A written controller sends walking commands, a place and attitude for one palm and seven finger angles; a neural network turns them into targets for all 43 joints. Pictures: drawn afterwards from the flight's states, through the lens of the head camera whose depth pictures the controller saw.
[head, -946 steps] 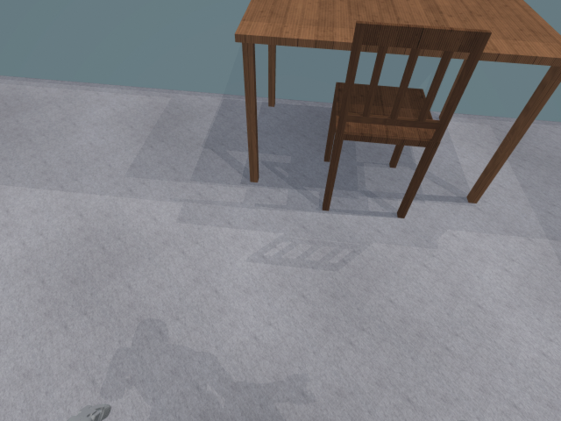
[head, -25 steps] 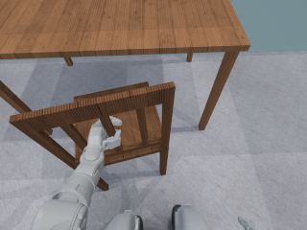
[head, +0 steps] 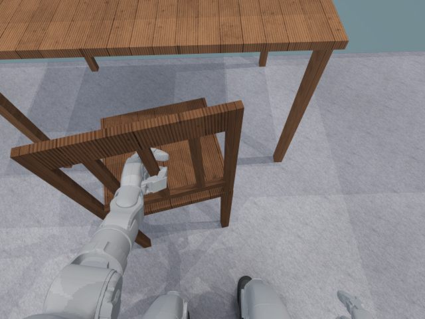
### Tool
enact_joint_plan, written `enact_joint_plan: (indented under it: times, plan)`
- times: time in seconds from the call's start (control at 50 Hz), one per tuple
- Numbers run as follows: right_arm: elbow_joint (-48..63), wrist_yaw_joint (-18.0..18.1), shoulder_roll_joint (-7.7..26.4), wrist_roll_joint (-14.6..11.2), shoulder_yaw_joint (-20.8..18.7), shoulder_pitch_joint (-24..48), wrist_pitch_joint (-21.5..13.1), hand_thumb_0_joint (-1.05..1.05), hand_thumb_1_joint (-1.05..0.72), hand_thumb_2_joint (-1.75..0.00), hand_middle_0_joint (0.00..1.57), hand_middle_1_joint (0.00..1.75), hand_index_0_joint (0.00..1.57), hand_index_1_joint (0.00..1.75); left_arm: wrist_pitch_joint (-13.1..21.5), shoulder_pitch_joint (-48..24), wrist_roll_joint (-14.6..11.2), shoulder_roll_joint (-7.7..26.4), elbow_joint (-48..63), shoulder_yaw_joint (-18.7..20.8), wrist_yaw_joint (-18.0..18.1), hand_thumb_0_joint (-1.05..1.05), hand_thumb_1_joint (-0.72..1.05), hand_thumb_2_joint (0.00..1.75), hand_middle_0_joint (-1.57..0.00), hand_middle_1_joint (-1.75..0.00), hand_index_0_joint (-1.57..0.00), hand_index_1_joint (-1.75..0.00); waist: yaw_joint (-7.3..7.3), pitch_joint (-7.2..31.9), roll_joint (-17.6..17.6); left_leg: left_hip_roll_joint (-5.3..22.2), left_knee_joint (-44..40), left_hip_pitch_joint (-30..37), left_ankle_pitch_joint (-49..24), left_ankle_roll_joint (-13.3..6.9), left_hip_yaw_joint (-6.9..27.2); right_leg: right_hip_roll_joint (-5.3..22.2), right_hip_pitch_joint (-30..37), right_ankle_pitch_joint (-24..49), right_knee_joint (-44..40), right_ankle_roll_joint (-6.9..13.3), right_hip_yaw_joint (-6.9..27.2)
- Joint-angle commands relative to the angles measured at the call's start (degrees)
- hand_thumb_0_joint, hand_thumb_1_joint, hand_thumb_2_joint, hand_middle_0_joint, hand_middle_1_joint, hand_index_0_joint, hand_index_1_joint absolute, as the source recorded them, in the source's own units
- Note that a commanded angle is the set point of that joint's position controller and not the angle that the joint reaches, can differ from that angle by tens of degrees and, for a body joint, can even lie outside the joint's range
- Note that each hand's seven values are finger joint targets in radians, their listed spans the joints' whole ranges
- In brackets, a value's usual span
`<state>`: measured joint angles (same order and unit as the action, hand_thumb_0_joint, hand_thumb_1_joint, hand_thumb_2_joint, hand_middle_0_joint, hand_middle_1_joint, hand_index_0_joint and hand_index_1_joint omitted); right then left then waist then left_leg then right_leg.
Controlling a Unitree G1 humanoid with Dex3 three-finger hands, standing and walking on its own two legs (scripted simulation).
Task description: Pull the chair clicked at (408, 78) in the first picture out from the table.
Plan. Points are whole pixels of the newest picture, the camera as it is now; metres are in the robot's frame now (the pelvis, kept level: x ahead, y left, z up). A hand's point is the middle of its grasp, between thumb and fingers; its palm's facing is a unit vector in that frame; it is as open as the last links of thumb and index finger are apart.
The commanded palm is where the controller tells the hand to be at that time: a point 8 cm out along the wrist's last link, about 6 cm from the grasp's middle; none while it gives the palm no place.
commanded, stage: step backward, pulling the chair out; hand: left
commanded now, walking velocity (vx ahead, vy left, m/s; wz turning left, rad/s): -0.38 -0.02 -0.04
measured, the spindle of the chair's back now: (155, 174) +0.42 +0.12 -0.09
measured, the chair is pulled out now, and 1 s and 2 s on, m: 0.23 0.43 0.70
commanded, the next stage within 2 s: stop walking, hand still on the chair in 1.30 s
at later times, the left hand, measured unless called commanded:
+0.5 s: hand (149, 218) +0.30 +0.12 -0.06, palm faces -0.11 -0.98 -0.17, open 5.4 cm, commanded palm +0.30 +0.17 -0.05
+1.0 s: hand (138, 285) +0.18 +0.13 -0.06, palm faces -0.16 -0.97 -0.16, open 5.3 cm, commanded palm +0.18 +0.19 -0.05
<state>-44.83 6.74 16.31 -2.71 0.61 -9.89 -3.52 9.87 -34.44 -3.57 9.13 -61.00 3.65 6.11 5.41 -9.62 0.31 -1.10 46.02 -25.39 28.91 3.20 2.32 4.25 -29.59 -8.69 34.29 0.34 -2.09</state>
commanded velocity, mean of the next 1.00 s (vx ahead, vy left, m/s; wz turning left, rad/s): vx -0.38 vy -0.05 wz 0.01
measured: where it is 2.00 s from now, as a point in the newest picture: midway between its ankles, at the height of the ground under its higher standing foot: outside the picture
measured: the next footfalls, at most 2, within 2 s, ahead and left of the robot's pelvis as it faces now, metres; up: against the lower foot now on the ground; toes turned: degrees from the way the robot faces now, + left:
left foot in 0.08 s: -0.03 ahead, +0.17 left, +0.00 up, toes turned -2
right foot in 0.24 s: +0.06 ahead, -0.10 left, +0.00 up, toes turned -6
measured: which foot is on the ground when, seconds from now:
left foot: up 0.00-0.06, down 0.08-0.72, up 0.74-0.90, down 0.92-1.00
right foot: down 0.00-0.14, up 0.16-0.22, down 0.24-0.50, up 0.52-0.62, down 0.64-0.98, up 1.00-1.00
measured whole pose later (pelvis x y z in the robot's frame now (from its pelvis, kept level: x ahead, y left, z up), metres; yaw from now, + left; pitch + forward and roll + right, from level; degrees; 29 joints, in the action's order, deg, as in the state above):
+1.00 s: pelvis -0.20 +0.07 +0.01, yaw -3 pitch +3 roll +1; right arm -41.4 7.6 16.2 -1.6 -0.6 -9.4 0.0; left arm 7.3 -34.0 -2.2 8.7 -57.4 -1.5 5.2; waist 4.2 -10.5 2.2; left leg -0.4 31.3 -18.5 15.2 0.5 -1.5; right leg 4.5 -28.3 -8.1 33.3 -1.6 -0.8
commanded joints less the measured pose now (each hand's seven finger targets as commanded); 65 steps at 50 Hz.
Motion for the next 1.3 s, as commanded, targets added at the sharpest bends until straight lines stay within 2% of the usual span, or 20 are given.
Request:
enact_joint_plan:
  times: [0.0,0.06,0.12,0.22,0.28,0.32,0.38,0.44,0.5,0.58,0.64,0.68,0.72,0.82,0.9,0.96,1.06,1.16,1.24,1.28]
  plan:
    - [4.54,1.90,6.20,0.18,-2.35,-5.54,0.39,0.00,-0.90,-0.90,0.20,0.30,0.20,0.30,-0.17,-15.73,1.69,10.22,12.62,-1.83,0.34,0.00,0.90,0.90,-0.50,-1.45,-0.50,-1.45,-2.56,33.91,7.68,3.71,-16.50,8.02,-10.80,-0.24,-1.75,13.89,29.08,41.40,-3.87,3.45,8.89]
    - [6.72,2.10,7.87,-0.47,-3.84,-5.49,2.33,0.00,-0.90,-0.90,0.20,0.30,0.20,0.30,-0.29,-17.65,1.45,5.99,14.84,-5.35,-0.47,0.00,0.90,0.90,-0.50,-1.45,-0.50,-1.45,-2.30,34.65,4.01,9.99,-20.20,16.63,-34.14,-1.98,-2.23,5.75,23.29,29.32,-3.03,-0.92,3.59]
    - [9.72,1.28,5.69,1.75,-3.18,-2.48,3.74,0.00,-0.90,-0.90,0.20,0.30,0.20,0.30,1.51,-19.51,2.55,4.24,18.85,-5.86,-1.04,0.00,0.90,0.90,-0.50,-1.45,-0.50,-1.45,-2.59,31.39,-15.49,14.91,-21.36,14.23,-45.56,-3.64,0.47,1.75,17.08,10.56,9.26,-1.23,0.03]
    - [7.46,-0.82,5.23,1.92,-3.80,-5.78,2.48,0.00,-0.90,-0.90,0.20,0.30,0.20,0.30,4.75,-20.49,3.36,3.98,14.12,-4.56,-0.99,0.00,0.90,0.90,-0.50,-1.45,-0.50,-1.45,-2.47,26.87,-8.20,16.89,-12.72,19.99,-58.27,-4.75,1.33,0.19,14.17,8.08,0.97,0.18,1.25]
    - [4.90,0.10,5.92,1.23,-4.28,-7.63,2.05,0.00,-0.90,-0.90,0.20,0.30,0.20,0.30,6.01,-20.04,3.26,9.74,11.21,-1.55,-0.58,0.00,0.90,0.90,-0.50,-1.45,-0.50,-1.45,-1.42,33.14,0.39,9.65,-6.54,12.69,-36.04,0.14,-3.40,8.32,24.43,43.03,-2.35,3.15,7.75]
    - [5.18,0.79,4.66,0.65,-3.82,-5.12,1.49,0.00,-0.90,-0.90,0.20,0.30,0.20,0.30,5.19,-16.93,2.89,10.90,8.30,-0.58,-0.80,0.00,0.90,0.90,-0.50,-1.45,-0.50,-1.45,-3.15,33.74,8.34,4.62,0.11,6.35,-1.27,0.53,-1.29,15.04,24.71,41.51,-7.40,6.67,13.31]
    - [4.14,1.26,4.79,0.80,-2.53,-4.78,0.62,0.00,-0.90,-0.90,0.20,0.30,0.20,0.30,3.60,-16.34,2.91,10.65,8.29,-0.45,-0.57,0.00,0.90,0.90,-0.50,-1.45,-0.50,-1.45,-3.22,32.46,8.29,4.11,-4.81,5.51,0.17,-0.33,0.47,14.86,23.35,30.51,-8.36,5.80,10.52]
    - [5.08,1.91,5.62,0.90,-2.35,-4.50,0.73,0.00,-0.90,-0.90,0.20,0.30,0.20,0.30,3.56,-15.47,2.38,8.79,10.42,-1.70,-0.58,0.00,0.90,0.90,-0.50,-1.45,-0.50,-1.45,-2.48,32.38,4.54,7.08,-20.90,10.81,-18.51,-2.28,0.09,6.95,19.92,17.40,-4.54,-0.08,4.18]
    - [8.61,0.98,4.86,2.30,-2.12,-0.35,1.31,0.00,-0.90,-0.90,0.20,0.30,0.20,0.30,4.46,-18.31,2.46,6.02,14.82,-3.40,-1.09,0.00,0.90,0.90,-0.50,-1.45,-0.50,-1.45,-3.98,24.65,-16.58,20.29,-27.52,2.62,-28.65,-9.45,10.91,-1.39,14.64,-12.40,16.52,-1.54,0.65]
    - [5.66,-0.73,5.44,2.25,-3.72,-6.16,0.33,0.00,-0.90,-0.90,0.20,0.30,0.20,0.30,5.87,-20.63,3.20,5.89,12.54,-2.63,-0.77,0.00,0.90,0.90,-0.50,-1.45,-0.50,-1.45,-2.23,28.97,-7.41,18.82,-13.03,23.86,-61.46,-8.72,8.01,-1.71,11.54,-2.29,1.28,-0.50,2.40]
    - [4.25,-1.26,5.31,2.12,-3.64,-6.24,-0.13,0.00,-0.90,-0.90,0.20,0.30,0.20,0.30,7.60,-21.47,4.35,7.67,10.56,-2.87,-1.07,0.00,0.90,0.90,-0.50,-1.45,-0.50,-1.45,-2.08,28.51,-10.83,14.48,-10.69,17.49,-50.12,-4.51,3.25,1.89,18.24,19.63,-5.88,0.47,4.46]
    - [3.82,0.10,5.82,0.72,-4.59,-7.24,-0.21,0.00,-0.90,-0.90,0.20,0.30,0.20,0.30,7.23,-18.93,3.19,13.46,9.16,0.62,-0.38,0.00,0.90,0.90,-0.50,-1.45,-0.50,-1.45,-1.76,34.74,4.91,7.28,-3.99,9.30,-24.88,-0.33,-1.89,10.21,29.97,45.06,-6.05,3.76,12.01]
    - [6.18,0.35,4.88,0.46,-3.75,-2.06,-0.43,0.00,-0.90,-0.90,0.20,0.30,0.20,0.30,5.04,-16.27,2.82,13.32,8.35,0.29,-0.90,0.00,0.90,0.90,-0.50,-1.45,-0.50,-1.45,-4.75,31.30,5.31,2.83,6.89,2.48,1.78,-0.02,2.18,17.78,24.53,35.05,-9.95,8.05,16.72]
    - [5.47,1.39,5.00,1.00,-2.20,-3.19,0.15,0.00,-0.90,-0.90,0.20,0.30,0.20,0.30,2.09,-13.18,2.44,11.48,10.26,0.40,-0.30,0.00,0.90,0.90,-0.50,-1.45,-0.50,-1.45,-3.77,32.92,7.86,2.37,-5.46,4.62,-1.86,0.22,0.91,14.55,30.27,42.04,-7.01,5.87,9.56]
    - [6.84,2.21,6.93,0.65,-2.79,-4.60,1.76,0.00,-0.90,-0.90,0.20,0.30,0.20,0.30,0.84,-13.89,1.49,7.73,13.44,-3.46,-0.71,0.00,0.90,0.90,-0.50,-1.45,-0.50,-1.45,-2.54,32.19,3.48,8.44,-24.03,14.76,-28.73,-2.03,0.54,6.79,24.27,28.25,-3.75,0.35,3.72]
    - [10.05,0.81,5.50,2.80,-2.94,-1.54,2.83,0.00,-0.90,-0.90,0.20,0.30,0.20,0.30,2.68,-20.10,1.96,3.70,20.37,-6.29,-1.79,0.00,0.90,0.90,-0.50,-1.45,-0.50,-1.45,-2.91,29.08,-19.63,19.50,-26.29,15.62,-44.67,-8.47,9.28,-1.32,12.90,-10.07,12.99,-1.78,0.74]
    - [5.62,-1.95,5.78,2.52,-4.03,-7.17,0.98,0.00,-0.90,-0.90,0.20,0.30,0.20,0.30,4.85,-22.05,3.34,4.64,12.05,-4.13,-0.98,0.00,0.90,0.90,-0.50,-1.45,-0.50,-1.45,-1.86,28.26,-10.14,20.29,-14.82,38.51,-76.65,-10.01,8.40,-3.07,2.21,-14.27,5.04,-0.54,1.61]
    - [3.53,-2.28,5.59,2.33,-3.56,-6.46,0.05,0.00,-0.90,-0.90,0.20,0.30,0.20,0.30,7.38,-17.90,4.44,9.46,7.95,-0.65,-1.45,0.00,0.90,0.90,-0.50,-1.45,-0.50,-1.45,-2.71,28.83,-12.19,17.49,-11.27,30.38,-63.68,-7.98,7.05,-1.88,13.84,2.20,-10.16,-0.18,2.85]
    - [6.13,-0.42,4.95,0.12,-3.74,-1.59,-0.56,0.00,-0.90,-0.90,0.20,0.30,0.20,0.30,5.11,-16.19,2.81,15.26,6.89,2.39,-1.41,0.00,0.90,0.90,-0.50,-1.45,-0.50,-1.45,-4.67,31.61,13.19,3.10,5.76,2.18,-0.78,-0.42,0.95,15.16,31.39,50.25,-7.16,6.52,13.45]
    - [5.84,-0.16,3.97,0.82,-2.34,-1.09,-0.86,0.00,-0.90,-0.90,0.20,0.30,0.20,0.30,3.30,-14.68,2.66,13.90,7.54,2.10,-1.10,0.00,0.90,0.90,-0.50,-1.45,-0.50,-1.45,-4.47,30.37,3.53,3.30,8.97,-0.47,1.02,-0.25,3.71,18.13,30.98,46.07,-5.83,10.22,13.48]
